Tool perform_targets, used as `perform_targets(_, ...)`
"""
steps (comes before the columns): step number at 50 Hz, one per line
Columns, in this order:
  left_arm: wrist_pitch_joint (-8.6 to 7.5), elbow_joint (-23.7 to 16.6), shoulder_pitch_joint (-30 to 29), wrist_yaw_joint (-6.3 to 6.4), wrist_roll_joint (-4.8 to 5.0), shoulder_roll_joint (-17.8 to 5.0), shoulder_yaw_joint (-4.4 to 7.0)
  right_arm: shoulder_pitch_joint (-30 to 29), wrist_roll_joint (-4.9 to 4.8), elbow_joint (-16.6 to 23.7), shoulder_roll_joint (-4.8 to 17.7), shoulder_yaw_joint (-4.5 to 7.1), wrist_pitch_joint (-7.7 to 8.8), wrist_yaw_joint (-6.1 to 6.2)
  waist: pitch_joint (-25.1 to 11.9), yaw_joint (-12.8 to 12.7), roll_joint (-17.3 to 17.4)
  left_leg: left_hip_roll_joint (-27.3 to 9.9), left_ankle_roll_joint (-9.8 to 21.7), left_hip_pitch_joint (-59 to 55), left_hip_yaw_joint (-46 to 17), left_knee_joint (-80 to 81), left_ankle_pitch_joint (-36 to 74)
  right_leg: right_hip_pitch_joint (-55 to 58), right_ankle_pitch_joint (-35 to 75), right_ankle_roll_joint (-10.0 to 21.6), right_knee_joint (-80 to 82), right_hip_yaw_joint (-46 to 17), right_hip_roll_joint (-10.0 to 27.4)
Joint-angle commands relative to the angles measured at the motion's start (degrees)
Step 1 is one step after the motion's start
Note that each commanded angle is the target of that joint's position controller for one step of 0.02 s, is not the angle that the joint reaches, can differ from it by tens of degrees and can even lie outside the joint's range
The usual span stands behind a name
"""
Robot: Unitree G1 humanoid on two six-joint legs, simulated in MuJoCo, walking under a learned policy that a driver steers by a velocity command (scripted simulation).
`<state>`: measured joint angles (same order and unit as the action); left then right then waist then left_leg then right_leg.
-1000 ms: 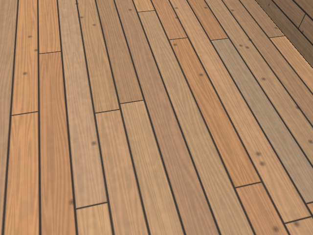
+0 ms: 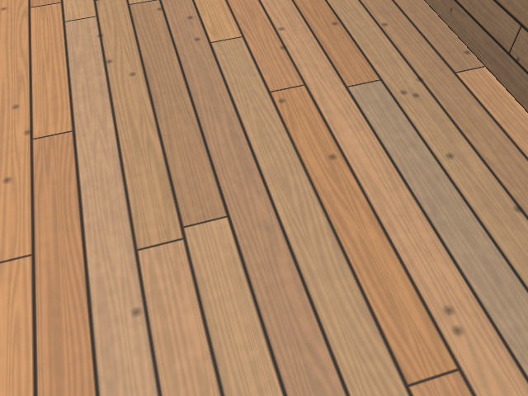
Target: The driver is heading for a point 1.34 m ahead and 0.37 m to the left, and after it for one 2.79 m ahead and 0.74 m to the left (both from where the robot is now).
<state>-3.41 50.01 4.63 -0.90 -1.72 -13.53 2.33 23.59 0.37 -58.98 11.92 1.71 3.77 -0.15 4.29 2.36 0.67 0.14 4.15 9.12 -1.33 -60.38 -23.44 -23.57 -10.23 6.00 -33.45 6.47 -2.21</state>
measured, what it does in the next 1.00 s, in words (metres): walks ahead: left foot, then right foot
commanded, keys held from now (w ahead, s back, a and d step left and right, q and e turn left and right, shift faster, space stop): w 0.56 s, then w+q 0.44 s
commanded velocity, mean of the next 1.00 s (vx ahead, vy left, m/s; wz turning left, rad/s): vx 0.49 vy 0.00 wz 0.14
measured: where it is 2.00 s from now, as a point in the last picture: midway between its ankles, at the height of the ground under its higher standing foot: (209, 211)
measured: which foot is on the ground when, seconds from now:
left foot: up 0.00-0.46, down 0.48-1.00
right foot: down 0.00-0.50, up 0.52-0.98, down 1.00-1.00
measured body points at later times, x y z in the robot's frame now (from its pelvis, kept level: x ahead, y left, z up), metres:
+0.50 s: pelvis +0.29 +0.01 +0.00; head +0.32 +0.02 +0.45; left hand +0.20 +0.25 -0.15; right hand +0.48 -0.21 -0.11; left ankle +0.41 +0.08 -0.73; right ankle +0.09 -0.07 -0.71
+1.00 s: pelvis +0.56 +0.00 +0.01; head +0.60 +0.00 +0.45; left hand +0.76 +0.24 -0.09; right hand +0.53 -0.26 -0.13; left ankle +0.41 +0.08 -0.72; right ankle +0.70 -0.09 -0.72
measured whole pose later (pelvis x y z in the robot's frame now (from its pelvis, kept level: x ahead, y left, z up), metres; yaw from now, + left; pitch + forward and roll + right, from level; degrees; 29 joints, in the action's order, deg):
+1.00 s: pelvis +0.56 +0.00 +0.01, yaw +10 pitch +2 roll +1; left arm -4.2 45.8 -1.5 -0.8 -1.3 -12.1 1.0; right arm 26.8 1.0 -57.6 12.5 3.7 3.8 0.3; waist 2.2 5.8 -1.3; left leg 5.1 3.2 -0.5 -6.3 -22.6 -23.6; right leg -26.3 -6.0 0.7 -28.5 0.2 1.1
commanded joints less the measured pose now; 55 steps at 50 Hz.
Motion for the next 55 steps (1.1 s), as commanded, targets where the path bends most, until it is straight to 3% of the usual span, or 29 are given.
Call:
perform_targets(1, -0.73, 1.23, 7.99, 0.19, 0.75, -5.76, 1.69, -1.46, 0.31, 4.61, 5.62, 1.43, 1.12, -0.41, -2.85, -2.88, -2.55, -4.61, 1.78, 23.23, -2.21, -10.66, 7.30, 18.03, -9.59, 7.14, 23.65, -26.74, 18.09)
perform_targets(3, -1.67, 2.84, 8.78, 0.46, 0.76, -3.41, 0.86, 0.13, 1.67, 3.89, 3.99, 1.22, -0.25, -1.10, -2.29, -0.35, -3.90, -6.03, 0.73, 18.25, -1.78, -6.70, 8.49, 12.54, -0.55, 5.50, 25.08, -19.31, 14.65)
perform_targets(6, -2.84, 4.99, 13.11, 0.55, 1.10, -4.50, 0.98, -3.33, 1.80, 5.06, 3.45, 1.29, -1.42, -1.78, -1.24, 0.09, -3.57, -6.76, -0.69, 21.63, 0.18, -3.30, 11.08, 12.87, 6.01, 6.26, 26.92, -15.00, 13.50)
perform_targets(12, -2.70, 7.16, 19.75, 0.76, 1.29, -4.37, 0.41, -18.52, 1.37, 10.11, 3.33, 0.80, -1.51, -2.08, 1.70, -3.17, -2.76, -6.75, -3.22, 29.49, 3.74, 12.56, 22.05, 18.25, 15.93, 5.13, 27.87, -10.00, 11.26)
perform_targets(18, -2.26, 9.75, 25.62, 1.68, 0.55, -4.83, 0.10, -27.61, 1.05, 13.42, 3.11, 0.08, -0.96, -1.82, 2.18, -5.86, -3.69, -3.43, -1.26, 28.66, 6.30, 24.86, 22.87, 28.73, 27.73, 4.94, 24.56, -8.62, 13.25)
perform_targets(21, -2.01, 10.05, 23.80, 2.22, 0.12, -5.95, 0.33, -24.80, 0.98, 13.25, 4.20, 0.56, -0.26, -1.40, 0.61, -3.21, -4.49, -0.64, 1.56, 22.23, 7.15, 28.48, 16.53, 32.19, 43.19, 4.21, 18.13, -7.46, 14.47)
perform_targets(22, -1.93, 10.06, 22.98, 2.29, -0.04, -6.59, 0.51, -20.19, 1.01, 11.86, 5.15, 1.06, -0.01, -0.93, -1.91, -1.16, -5.14, 1.26, 2.72, 16.31, 7.67, 29.36, 14.11, 32.35, 50.85, 3.54, 12.62, -6.98, 14.32)
perform_targets(23, -1.70, 10.02, 22.13, 2.16, 0.03, -6.94, 0.60, -11.93, 1.14, 9.12, 6.28, 1.78, 0.41, -0.40, -6.14, 2.28, -4.55, 2.89, 4.12, 7.12, 8.24, 32.59, 14.88, 31.19, 52.89, 2.70, 3.24, -5.93, 13.10)
perform_targets(24, -1.75, 9.29, 21.21, 2.01, 0.58, -6.44, 0.35, -1.83, 2.17, 6.14, 8.65, 2.79, 0.95, 0.25, -11.58, 6.34, -3.28, -1.39, 6.33, -7.91, 3.85, 33.81, 16.45, 22.02, 42.32, 1.77, -9.48, -4.70, 11.24)
perform_targets(25, -1.90, 7.12, 24.12, 1.39, 2.47, -1.92, -0.71, 5.81, 3.57, 5.14, 14.76, 4.44, 1.01, 0.87, -19.58, 6.27, 6.34, -17.96, 11.69, -24.71, -18.61, 35.28, 10.54, 4.02, 14.39, -0.59, -30.64, -1.04, 4.21)
perform_targets(26, -1.87, 7.92, 26.74, 1.17, 2.39, -3.26, 0.25, 3.76, 1.84, 4.97, 14.79, 4.65, 0.14, 0.02, -22.97, 3.92, 10.32, -24.60, 16.67, -28.27, -38.91, 43.00, 12.21, -7.72, -19.06, -0.92, -43.70, -6.65, -3.30)
perform_targets(27, -1.62, 6.87, 21.77, 1.36, 1.33, -5.61, 1.01, -3.06, 0.29, 5.81, 12.35, 4.17, -0.10, -0.29, -13.63, 1.42, 4.13, -21.99, 14.90, -20.44, -30.52, 44.06, 8.92, -12.17, -14.47, -0.25, -45.14, -10.23, 1.25)
perform_targets(28, -1.95, 5.76, 17.74, 1.07, 0.99, -4.71, 0.83, -7.51, 0.10, 6.56, 8.20, 3.11, 0.22, -0.53, -7.06, 0.45, 1.20, -19.79, 13.32, -11.87, -23.15, 46.44, 10.24, -12.39, -10.18, -0.23, -42.32, -9.92, 3.45)
perform_targets(29, -1.87, 5.47, 16.11, 0.88, 0.72, -3.56, 0.84, -9.35, 0.30, 6.24, 5.74, 2.39, 0.57, -0.57, -3.25, -1.44, 0.22, -16.57, 11.10, -5.66, -18.35, 48.58, 13.51, -10.39, -7.69, -0.41, -38.13, -9.25, 5.57)
perform_targets(31, -0.52, 5.37, 16.64, 0.23, -0.86, -1.84, 0.65, -8.45, 0.18, 4.39, 3.43, 1.51, 1.28, -0.27, -2.07, -4.01, 1.81, -12.29, 9.04, 0.16, -12.52, 50.14, 20.15, -5.78, -5.78, -1.97, -32.73, -8.54, 7.22)
perform_targets(32, -0.07, 5.04, 16.44, -0.06, -1.02, -1.33, 0.61, -6.70, 0.11, 3.64, 4.04, 1.62, 1.71, -0.21, -2.41, -4.28, 1.89, -11.58, 9.44, 0.65, -11.63, 50.27, 23.72, -5.36, -5.26, -2.79, -31.47, -7.71, 7.04)
perform_targets(35, 0.73, 2.22, 10.52, -0.36, -0.96, -1.54, 0.55, -3.78, -0.16, 2.74, 7.14, 2.33, 2.01, 0.05, -0.91, -4.23, 1.64, -10.11, 10.43, 1.69, -9.61, 52.21, 25.04, -9.03, -1.13, -5.57, -24.56, -6.15, 7.81)
perform_targets(38, 0.82, -1.22, 1.78, -0.34, -0.41, -2.13, 0.39, -1.13, -0.14, 2.59, 7.16, 2.36, 1.59, 0.03, 0.77, -2.06, 2.18, -8.57, 9.67, 0.84, -9.34, 52.88, 24.70, -11.64, 5.04, -7.54, -14.20, -5.34, 7.60)
perform_targets(45, 0.15, -6.81, -9.69, -0.10, 0.65, -3.04, -0.12, 4.48, 0.64, 2.76, 8.45, 3.08, 0.76, 0.50, -0.50, 1.97, 4.00, -9.28, 8.44, -7.52, -12.33, 46.37, 32.60, -10.78, 7.87, -7.53, -1.95, -6.04, 4.78)
perform_targets(47, -0.50, -7.26, -7.72, 0.02, 0.83, -4.34, 0.21, 2.63, 0.89, 3.73, 9.57, 3.61, 0.54, 0.92, -1.11, 0.22, 4.49, -9.92, 7.01, -7.62, -13.85, 43.48, 34.56, -5.77, 4.67, -6.46, 1.61, -6.90, 4.16)
perform_targets(49, -1.48, -4.91, 1.71, 0.64, 0.76, -6.20, 1.14, -0.31, 0.71, 4.89, 10.93, 4.19, 0.59, 0.78, -4.75, -4.27, 3.52, -8.08, 5.00, -4.54, -13.40, 34.60, 39.98, 8.23, 1.87, -4.79, 6.57, -5.83, 1.88)
perform_targets(50, -2.39, -2.80, 10.04, 1.34, -0.15, -8.70, 2.13, -0.64, 0.29, 5.46, 9.67, 3.99, 0.86, 0.38, -10.04, -7.63, -0.47, -4.01, 3.73, 0.00, -10.49, 22.65, 36.76, 20.25, 1.48, -2.99, 8.88, -8.53, 5.01)
perform_targets(51, -2.72, -3.02, 18.55, 2.22, -1.78, -13.96, 3.30, 0.54, -1.18, 8.24, 5.29, 3.01, 1.08, 0.22, -19.87, -9.62, -8.60, 1.16, 1.96, 10.90, -5.49, 5.25, 18.65, 35.14, -9.68, 0.20, 11.02, -25.09, 20.54)
perform_targets(52, -1.66, -3.11, 16.54, 1.90, -1.76, -17.07, 4.08, 6.01, -1.82, 9.52, 3.60, 2.80, 0.67, 0.32, -22.44, -5.53, -19.87, 6.43, 1.45, 24.75, -1.94, -5.53, -9.59, 39.72, -12.05, 5.16, 18.68, -47.28, 29.32)
perform_targets(53, -0.93, -4.17, 11.93, 1.72, -0.99, -10.84, 2.98, 4.56, -0.18, 7.63, 7.46, 3.47, -0.40, 0.68, -14.86, -3.79, -9.68, 1.32, 2.06, 28.01, -3.69, -11.02, -4.93, 32.53, -18.73, 4.91, 18.77, -43.38, 27.00)
perform_targets(54, -1.01, -4.90, 8.19, 1.52, -0.40, -6.16, 1.81, 0.82, 0.47, 7.89, 7.22, 3.55, -0.56, 0.06, -8.04, -3.45, -3.71, -0.76, 1.80, 27.79, -3.62, -10.04, 0.73, 24.90, -16.10, 3.60, 19.66, -33.85, 23.76)
perform_targets(55, -1.26, -4.77, 6.76, 1.44, -0.44, -4.63, 1.36, -1.20, 0.58, 8.39, 5.83, 3.41, -0.70, -0.44, -5.26, -2.72, -3.51, -2.44, 1.25, 26.25, -3.18, -7.93, 3.98, 20.24, -8.80, 2.26, 21.10, -26.23, 21.05)
Keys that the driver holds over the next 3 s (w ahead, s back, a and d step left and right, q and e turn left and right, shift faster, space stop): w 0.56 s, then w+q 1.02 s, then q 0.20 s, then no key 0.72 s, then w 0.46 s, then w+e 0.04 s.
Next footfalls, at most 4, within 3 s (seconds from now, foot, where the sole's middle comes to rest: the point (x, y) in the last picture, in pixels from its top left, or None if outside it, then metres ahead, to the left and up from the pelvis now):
0.48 left None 0.44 0.09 -0.76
1.00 right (299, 284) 0.74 -0.08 -0.76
1.54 left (195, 236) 0.91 0.21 -0.76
2.08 right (201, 173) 1.16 0.20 -0.76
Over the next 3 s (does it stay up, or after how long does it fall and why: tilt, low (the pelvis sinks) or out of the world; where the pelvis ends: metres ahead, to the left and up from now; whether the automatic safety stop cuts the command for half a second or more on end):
stays up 1.14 0.26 0.03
